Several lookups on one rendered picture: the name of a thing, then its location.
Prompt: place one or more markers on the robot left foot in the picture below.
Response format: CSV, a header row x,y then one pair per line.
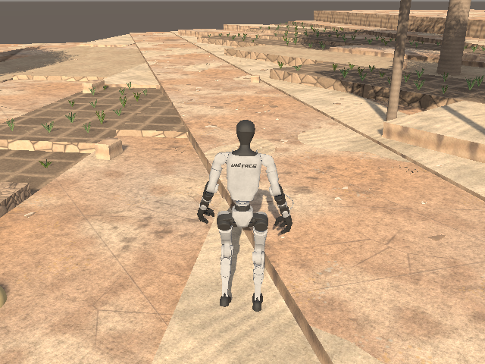
x,y
224,301

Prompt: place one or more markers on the right robot hand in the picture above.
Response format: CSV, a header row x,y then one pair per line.
x,y
286,221

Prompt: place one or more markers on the left robot hand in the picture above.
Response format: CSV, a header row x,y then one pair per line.
x,y
207,212

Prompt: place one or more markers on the left robot forearm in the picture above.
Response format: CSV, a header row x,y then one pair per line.
x,y
206,199

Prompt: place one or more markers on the robot right foot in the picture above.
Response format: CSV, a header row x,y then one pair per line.
x,y
257,304

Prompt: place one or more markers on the right robot forearm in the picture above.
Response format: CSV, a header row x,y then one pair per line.
x,y
282,204

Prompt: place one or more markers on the robot foot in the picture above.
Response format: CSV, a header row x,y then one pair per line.
x,y
224,301
257,304

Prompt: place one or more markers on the right robot upper arm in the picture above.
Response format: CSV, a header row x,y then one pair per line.
x,y
268,161

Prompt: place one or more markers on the left robot upper arm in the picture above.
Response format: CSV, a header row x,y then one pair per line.
x,y
219,159

